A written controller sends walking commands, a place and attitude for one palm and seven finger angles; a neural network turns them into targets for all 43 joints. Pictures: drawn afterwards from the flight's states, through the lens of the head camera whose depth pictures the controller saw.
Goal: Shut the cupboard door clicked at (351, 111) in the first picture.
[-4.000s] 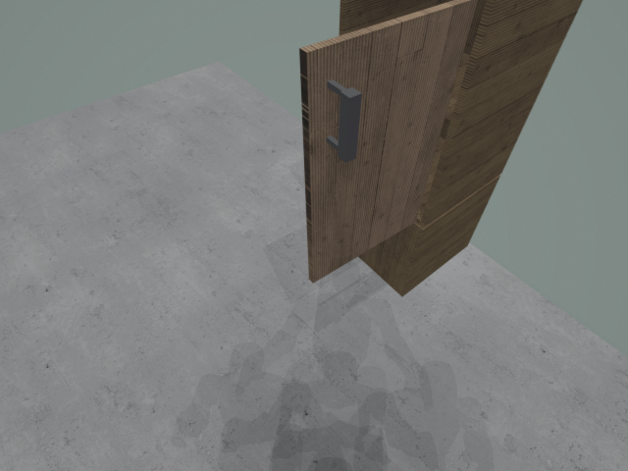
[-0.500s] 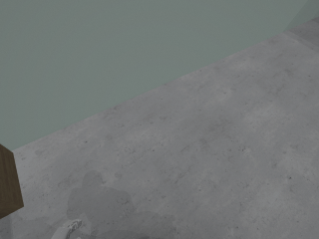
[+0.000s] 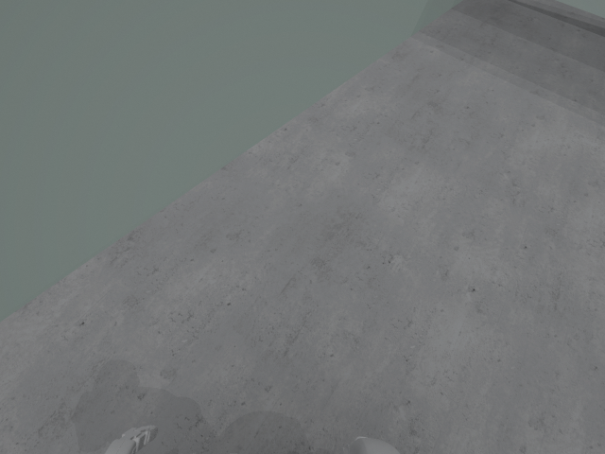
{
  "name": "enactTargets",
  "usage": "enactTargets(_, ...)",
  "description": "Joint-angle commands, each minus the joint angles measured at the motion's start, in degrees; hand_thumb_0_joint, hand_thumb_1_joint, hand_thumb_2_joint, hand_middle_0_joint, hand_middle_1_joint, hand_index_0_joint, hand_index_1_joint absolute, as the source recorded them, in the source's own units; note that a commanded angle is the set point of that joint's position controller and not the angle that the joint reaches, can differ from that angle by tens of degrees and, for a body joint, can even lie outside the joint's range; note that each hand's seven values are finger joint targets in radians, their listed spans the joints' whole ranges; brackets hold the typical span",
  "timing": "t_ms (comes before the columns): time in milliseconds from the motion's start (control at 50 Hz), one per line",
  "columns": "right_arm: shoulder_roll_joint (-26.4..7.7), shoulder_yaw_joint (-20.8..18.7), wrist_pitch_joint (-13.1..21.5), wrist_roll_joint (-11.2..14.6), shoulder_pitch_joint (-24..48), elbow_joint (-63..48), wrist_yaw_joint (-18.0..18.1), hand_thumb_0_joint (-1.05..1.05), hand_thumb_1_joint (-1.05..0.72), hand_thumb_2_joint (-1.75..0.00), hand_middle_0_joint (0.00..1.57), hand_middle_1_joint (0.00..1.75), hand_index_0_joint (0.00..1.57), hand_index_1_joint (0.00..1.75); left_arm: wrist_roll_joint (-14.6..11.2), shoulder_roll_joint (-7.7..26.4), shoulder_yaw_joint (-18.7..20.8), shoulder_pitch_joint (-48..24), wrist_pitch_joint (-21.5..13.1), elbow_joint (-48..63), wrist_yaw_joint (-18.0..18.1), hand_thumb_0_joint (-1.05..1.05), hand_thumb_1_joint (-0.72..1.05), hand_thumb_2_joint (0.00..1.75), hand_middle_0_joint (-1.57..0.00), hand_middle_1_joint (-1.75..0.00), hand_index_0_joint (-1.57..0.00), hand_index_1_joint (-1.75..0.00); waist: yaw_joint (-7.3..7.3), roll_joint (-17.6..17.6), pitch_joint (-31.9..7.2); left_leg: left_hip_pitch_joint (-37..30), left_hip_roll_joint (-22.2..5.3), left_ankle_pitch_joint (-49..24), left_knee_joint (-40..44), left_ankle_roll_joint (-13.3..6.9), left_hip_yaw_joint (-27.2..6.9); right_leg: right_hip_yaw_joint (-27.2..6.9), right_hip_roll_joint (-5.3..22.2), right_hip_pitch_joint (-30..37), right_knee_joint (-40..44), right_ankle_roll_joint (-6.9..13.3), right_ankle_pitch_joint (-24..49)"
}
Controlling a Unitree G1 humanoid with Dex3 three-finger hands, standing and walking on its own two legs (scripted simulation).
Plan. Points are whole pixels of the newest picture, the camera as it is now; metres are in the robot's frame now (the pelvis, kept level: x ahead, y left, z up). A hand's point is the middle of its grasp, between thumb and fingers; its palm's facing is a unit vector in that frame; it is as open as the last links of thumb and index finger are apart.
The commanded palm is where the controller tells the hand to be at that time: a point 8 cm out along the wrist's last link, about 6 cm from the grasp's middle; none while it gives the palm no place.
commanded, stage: walk around to get in front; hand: left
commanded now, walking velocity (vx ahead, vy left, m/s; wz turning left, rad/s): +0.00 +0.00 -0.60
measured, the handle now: out of the picture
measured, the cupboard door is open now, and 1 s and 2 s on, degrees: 87 87 87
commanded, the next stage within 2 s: walk to a spot facing it in 1.74 s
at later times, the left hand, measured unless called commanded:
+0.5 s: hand (204, 418) +0.18 +0.16 -0.19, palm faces -0.26 -0.94 -0.20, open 7.4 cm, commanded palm none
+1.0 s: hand (270, 361) +0.27 +0.07 -0.17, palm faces -0.54 -0.82 -0.20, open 7.4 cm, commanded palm none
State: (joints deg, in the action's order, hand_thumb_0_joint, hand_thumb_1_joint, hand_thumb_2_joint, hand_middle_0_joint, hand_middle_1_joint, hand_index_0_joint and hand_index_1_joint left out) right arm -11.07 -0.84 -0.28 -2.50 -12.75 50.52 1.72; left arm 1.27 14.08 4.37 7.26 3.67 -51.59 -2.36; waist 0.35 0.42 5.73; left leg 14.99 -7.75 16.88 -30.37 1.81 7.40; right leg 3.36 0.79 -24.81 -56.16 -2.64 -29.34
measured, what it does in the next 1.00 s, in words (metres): walks ahead, turning right: right foot, then left foot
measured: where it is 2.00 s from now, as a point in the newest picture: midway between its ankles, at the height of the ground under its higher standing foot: (427, 373)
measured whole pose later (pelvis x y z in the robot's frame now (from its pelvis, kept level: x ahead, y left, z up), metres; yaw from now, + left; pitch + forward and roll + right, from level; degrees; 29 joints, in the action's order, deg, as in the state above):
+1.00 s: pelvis +0.13 -0.08 +0.00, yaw -35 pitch +2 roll +1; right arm -14.1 -3.3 -0.4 -1.5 -10.1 51.3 -1.1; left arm 1.7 12.2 3.5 15.8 -1.1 -55.9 -1.6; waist 0.8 1.6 4.1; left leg 26.6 -4.6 19.8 -43.8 4.5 4.3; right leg -1.8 1.1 -9.6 -26.8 0.0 -19.1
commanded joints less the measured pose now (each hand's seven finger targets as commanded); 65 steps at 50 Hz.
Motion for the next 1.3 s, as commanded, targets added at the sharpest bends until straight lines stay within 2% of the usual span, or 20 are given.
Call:
enactTargets(0,-14.15,-4.65,0.41,0.37,-5.2,-1.98,0.4,0.0,-0.9,-0.9,0.2,0.3,0.2,0.3,-0.24,2.33,0.36,-1.74,-1.95,5.71,-0.21,0.0,0.9,0.9,-0.2,-0.3,-0.2,-0.3,-3.03,-14.02,-10.48,-12.37,-11.37,-34.84,3.41,-6.43,-3.52,3.37,-1.08,2.65,14.21,0.93,2.86)
enactTargets(60,-13.47,-4.97,-0.17,1.29,-2.18,-3.11,-0.23,0.0,-0.9,-0.9,0.2,0.3,0.2,0.3,0.03,5.92,1.44,5.62,-2.62,3.42,0.45,0.0,0.9,0.9,-0.2,-0.3,-0.2,-0.3,1.42,-6.28,-10.73,-0.89,-8.71,-20.74,-7.19,-1.36,0.09,0.34,1.08,19.67,31.53,3.36,22.73)
enactTargets(100,-7.7,-3.29,-0.95,2.01,4.28,-7.28,-0.4,0.0,-0.9,-0.9,0.2,0.3,0.2,0.3,-0.11,16.01,3.45,12.37,-3.3,1.22,2.36,0.0,0.9,0.9,-0.2,-0.3,-0.2,-0.3,5.92,16.8,-9.64,19.63,2.98,22.19,-30.3,2.9,-0.83,-27.56,23.34,26.14,36.45,15.06,49.79)
enactTargets(140,-7.84,-3.49,-1.59,2.08,4.62,-5.9,-0.26,0.0,-0.9,-0.9,0.2,0.3,0.2,0.3,-0.23,11.95,2.82,7.04,-2.77,2.7,3.12,0.0,0.9,0.9,-0.2,-0.3,-0.2,-0.3,3.19,11.02,-5.06,21.28,0.78,14.59,-35.93,2.22,-7.45,-23.24,18.02,18.55,37.99,15.23,32.62)
enactTargets(200,-7.57,-3.56,-1.6,1.78,3.23,-4.02,-0.56,0.0,-0.9,-0.9,0.2,0.3,0.2,0.3,-0.1,9.18,1.92,2.18,-3.19,3.65,3.51,0.0,0.9,0.9,-0.2,-0.3,-0.2,-0.3,0.12,11.15,-6.4,17.1,1.86,8.82,-32.01,3.26,-6.38,-16.38,12.58,16.93,34.33,12.87,44.8)
enactTargets(360,-6.75,-3.3,-0.44,2.37,0.01,-2.61,-0.02,0.0,-0.9,-0.9,0.2,0.3,0.2,0.3,-0.17,10.12,2.34,1.66,-2.67,3.17,3.14,0.0,0.9,0.9,-0.2,-0.3,-0.2,-0.3,-1.6,8.4,-9.27,1.52,6.76,-0.47,-3.43,2.54,-4.35,-19.93,8.86,13.5,28.62,10.22,43.58)
enactTargets(380,-7.48,-3.56,-0.11,2.32,-2.48,-1.84,0.14,0.0,-0.9,-0.9,0.2,0.3,0.2,0.3,-0.29,9.14,2.1,0.63,-2.51,3.33,3.11,0.0,0.9,0.9,-0.2,-0.3,-0.2,-0.3,-2.98,6.51,-10.18,-5.01,5.22,-6.0,3.31,2.0,-4.92,-19.12,7.14,9.66,26.07,7.89,38.59)
enactTargets(420,-16.89,-4.96,0.97,0.85,-6.55,-1.79,0.61,0.0,-0.9,-0.9,0.2,0.3,0.2,0.3,-1.32,3.62,0.85,3.8,-2.11,5.15,2.36,0.0,0.9,0.9,-0.2,-0.3,-0.2,-0.3,-3.18,-19.67,-13.71,-17.11,-19.27,-24.78,11.86,-8.77,-28.1,-5.31,-4.44,-6.36,4.19,0.92,-5.04)
enactTargets(440,-16.74,-4.8,0.56,0.49,-6.46,-2.2,0.84,0.0,-0.9,-0.9,0.2,0.3,0.2,0.3,-0.66,5.5,1.25,2.48,-2.08,5.18,2.25,0.0,0.9,0.9,-0.2,-0.3,-0.2,-0.3,-3.86,-14.59,-12.68,-12.75,-22.38,-26.21,11.34,-13.08,-28.4,-6.71,-2.06,-5.33,-7.73,1.08,-8.9)
enactTargets(580,-12.6,-3.96,0.67,0.18,-3.06,-3.11,0.89,0.0,-0.9,-0.9,0.2,0.3,0.2,0.3,-0.14,2.37,0.75,-0.42,-1.33,5.28,-0.09,0.0,0.9,0.9,-0.2,-0.3,-0.2,-0.3,-2.15,-12.61,-8.27,-10.92,-11.47,-32.71,6.92,-7.55,-5.26,0.38,1.23,-2.92,2.1,-0.3,0.49)
enactTargets(700,-13.69,-4.8,0.04,0.4,-1.62,-2.49,-0.79,0.0,-0.9,-0.9,0.2,0.3,0.2,0.3,0.43,4.12,1.38,4.13,-2.53,3.5,-0.89,0.0,0.9,0.9,-0.2,-0.3,-0.2,-0.3,0.84,-8.19,-8.07,1.05,-9.96,7.15,1.38,-3.22,-0.57,5.18,-1.18,16.04,27.26,2.22,8.71)
enactTargets(720,-11.14,-4.3,0.08,1.03,0.05,-3.69,-1.18,0.0,-0.9,-0.9,0.2,0.3,0.2,0.3,0.78,8.41,2.53,9.87,-3.2,1.57,-0.29,0.0,0.9,0.9,-0.2,-0.3,-0.2,-0.3,4.14,3.88,-8.81,12.2,-5.05,12.85,-10.51,-0.62,3.8,-5.22,5.65,27.15,35.09,5.19,2.13)
enactTargets(740,-6.57,-2.92,0.21,1.63,6.76,-7.57,-1.83,0.0,-0.9,-0.9,0.2,0.3,0.2,0.3,0.74,15.7,4.14,15.94,-3.94,-0.22,0.84,0.0,0.9,0.9,-0.2,-0.3,-0.2,-0.3,8.51,23.27,-6.21,29.47,3.71,25.12,-28.5,2.5,5.52,-33.01,21.22,32.53,43.99,12.9,0.69)
enactTargets(760,-9.6,-2.97,0.27,1.3,10.98,-9.16,-1.87,0.0,-0.9,-0.9,0.2,0.3,0.2,0.3,-0.28,16.27,4.24,18.19,-4.21,-0.56,1.94,0.0,0.9,0.9,-0.2,-0.3,-0.2,-0.3,9.65,17.44,-4.48,33.19,1.75,20.56,-35.61,1.62,-5.26,-36.67,23.86,29.54,45.81,17.13,1.21)
enactTargets(860,-8.24,-3.86,0.43,0.89,7.22,-5.55,-2.84,0.0,-0.9,-0.9,0.2,0.3,0.2,0.3,0.12,8.73,2.02,5.88,-5.82,1.47,2.2,0.0,0.9,0.9,-0.2,-0.3,-0.2,-0.3,0.77,10.46,-0.02,20.35,0.6,4.02,-27.38,2.91,-5.68,-18.64,13.83,12.63,44.27,13.05,11.22)
enactTargets(1000,-8.41,-3.71,3.47,1.22,-5.06,-0.98,-1.86,0.0,-0.9,-0.9,0.2,0.3,0.2,0.3,-0.06,8.81,2.35,4.39,-5.93,-0.04,1.12,0.0,0.9,0.9,-0.2,-0.3,-0.2,-0.3,-4.29,2.08,-8.77,-10.27,5.84,-4.84,4.07,2.16,-0.33,-13.52,6.55,6.85,29.65,8.84,16.16)
enactTargets(1040,-19.35,-5.9,4.41,-0.34,-18.63,1.82,-0.46,0.0,-0.9,-0.9,0.2,0.3,0.2,0.3,-0.89,2.13,0.63,5.8,-5.63,2.3,0.29,0.0,0.9,0.9,-0.2,-0.3,-0.2,-0.3,-9.02,-24.35,-16.81,-27.34,-20.28,9.52,14.9,-7.07,-33.1,-1.29,-4.8,-12.67,-4.79,2.92,-6.39)
enactTargets(1060,-18.33,-5.28,3.7,-0.22,-18.01,1.54,-0.23,0.0,-0.9,-0.9,0.2,0.3,0.2,0.3,-0.28,3.6,0.82,1.55,-5.8,3.75,0.3,0.0,0.9,0.9,-0.2,-0.3,-0.2,-0.3,-8.82,-15.6,-12.34,-22.46,-23.87,11.84,17.65,-11.19,-37.33,-6.51,-0.35,-16.39,-13.62,4.11,-4.67)
enactTargets(1120,-11.66,-3.76,4.32,-0.08,-9.25,-0.12,-0.6,0.0,-0.9,-0.9,0.2,0.3,0.2,0.3,0.53,1.89,1.0,-2.74,-5.62,2.98,-0.87,0.0,0.9,0.9,-0.2,-0.3,-0.2,-0.3,-4.32,-9.19,1.1,-6.18,-18.06,5.75,19.8,-8.76,-22.93,-5.51,5.64,-17.58,-16.28,2.98,6.9)
enactTargets(1280,-10.57,-3.82,4.02,0.01,-10.51,2.75,-1.17,0.0,-0.9,-0.9,0.2,0.3,0.2,0.3,0.41,-0.68,-0.29,-4.76,-4.24,3.67,-1.82,0.0,0.9,0.9,-0.2,-0.3,-0.2,-0.3,-3.02,-9.98,-3.16,-7.54,-11.57,-8.0,17.03,-5.47,1.27,3.88,2.97,-3.66,12.39,2.42,13.97)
